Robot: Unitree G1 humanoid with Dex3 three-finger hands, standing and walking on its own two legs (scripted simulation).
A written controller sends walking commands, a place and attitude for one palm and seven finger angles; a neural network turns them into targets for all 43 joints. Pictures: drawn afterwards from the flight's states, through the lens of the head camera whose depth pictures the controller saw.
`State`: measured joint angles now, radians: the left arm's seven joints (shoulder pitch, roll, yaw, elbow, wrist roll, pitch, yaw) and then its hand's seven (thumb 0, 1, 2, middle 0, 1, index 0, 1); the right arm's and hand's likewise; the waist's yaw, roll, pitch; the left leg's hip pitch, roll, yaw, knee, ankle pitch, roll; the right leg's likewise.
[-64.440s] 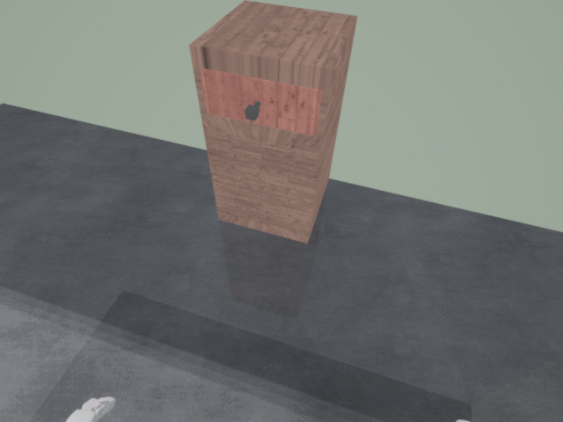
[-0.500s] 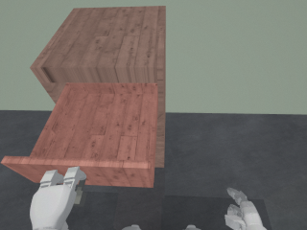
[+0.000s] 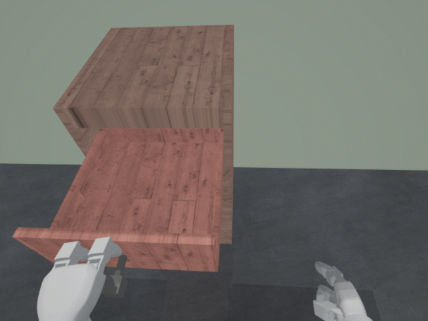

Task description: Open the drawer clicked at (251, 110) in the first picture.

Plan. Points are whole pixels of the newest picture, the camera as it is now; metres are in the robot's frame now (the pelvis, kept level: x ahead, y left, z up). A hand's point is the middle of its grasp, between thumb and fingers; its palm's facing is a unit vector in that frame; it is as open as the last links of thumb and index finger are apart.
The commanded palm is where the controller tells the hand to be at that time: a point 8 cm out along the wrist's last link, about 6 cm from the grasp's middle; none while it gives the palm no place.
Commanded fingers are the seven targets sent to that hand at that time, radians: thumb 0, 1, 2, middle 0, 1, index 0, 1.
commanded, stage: lift the hand off the handle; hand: left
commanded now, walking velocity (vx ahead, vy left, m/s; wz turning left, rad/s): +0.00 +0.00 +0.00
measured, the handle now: (117, 276) +0.21 +0.23 -0.06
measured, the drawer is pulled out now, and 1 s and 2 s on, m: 0.30 0.30 0.30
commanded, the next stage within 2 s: draw the hand back to the body in 0.98 s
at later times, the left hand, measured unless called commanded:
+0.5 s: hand (85, 283) +0.17 +0.23 +0.05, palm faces +0.01 -0.11 -0.99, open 13.8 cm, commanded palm +0.14 +0.22 +0.11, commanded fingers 0.00 -0.50 0.30 -0.30 -1.20 -0.30 -1.20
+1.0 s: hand (69, 284) +0.16 +0.23 +0.08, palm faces +0.05 -0.12 -0.99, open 13.8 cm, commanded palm +0.13 +0.22 +0.13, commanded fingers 0.00 -0.50 0.30 -0.30 -1.20 -0.30 -1.20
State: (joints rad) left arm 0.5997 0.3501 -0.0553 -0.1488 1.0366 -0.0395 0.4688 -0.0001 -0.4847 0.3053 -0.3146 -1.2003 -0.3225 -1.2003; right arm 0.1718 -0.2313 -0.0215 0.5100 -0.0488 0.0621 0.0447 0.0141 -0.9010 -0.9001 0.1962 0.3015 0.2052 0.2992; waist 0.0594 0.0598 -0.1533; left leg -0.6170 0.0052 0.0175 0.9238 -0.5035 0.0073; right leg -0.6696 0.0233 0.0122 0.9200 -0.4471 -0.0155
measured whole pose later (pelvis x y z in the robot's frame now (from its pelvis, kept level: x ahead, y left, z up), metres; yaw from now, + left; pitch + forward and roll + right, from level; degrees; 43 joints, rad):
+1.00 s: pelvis +0.00 +0.00 +0.02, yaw +0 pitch +6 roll +0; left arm 0.67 0.40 0.00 -0.36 0.96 -0.02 0.33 0.00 -0.49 0.31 -0.31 -1.20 -0.32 -1.20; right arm 0.17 -0.23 -0.02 0.50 -0.03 0.06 0.05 0.01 -0.90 -0.90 0.20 0.30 0.20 0.30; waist 0.09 0.08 -0.11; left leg -0.43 0.01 0.02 0.75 -0.43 0.01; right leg -0.48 0.02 0.02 0.75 -0.37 -0.01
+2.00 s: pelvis +0.02 +0.00 +0.05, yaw +3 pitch -3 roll -1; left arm 0.58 0.30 0.16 -0.49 0.00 -0.09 0.14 -0.01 -0.21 0.42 -0.29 -1.02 -0.29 -1.02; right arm 0.23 -0.18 0.04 0.59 0.00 -0.16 -0.09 0.02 -0.90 -0.90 0.20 0.30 0.21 0.30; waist 0.05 0.05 0.00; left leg -0.11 -0.01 -0.03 0.50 -0.34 0.01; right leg -0.13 0.01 -0.03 0.47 -0.29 -0.01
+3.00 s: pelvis -0.01 +0.00 +0.06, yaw +2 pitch +2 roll -1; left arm 0.59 0.34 0.34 -0.52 -0.03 -0.17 0.11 0.01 0.89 0.90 -0.20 -0.30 -0.21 -0.30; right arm 0.13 -0.23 -0.01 0.59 0.00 -0.06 -0.05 0.02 -0.90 -0.90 0.20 0.30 0.21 0.30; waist 0.02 0.06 0.06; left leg -0.21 0.00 -0.02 0.42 -0.25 0.01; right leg -0.22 0.02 -0.02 0.37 -0.18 -0.01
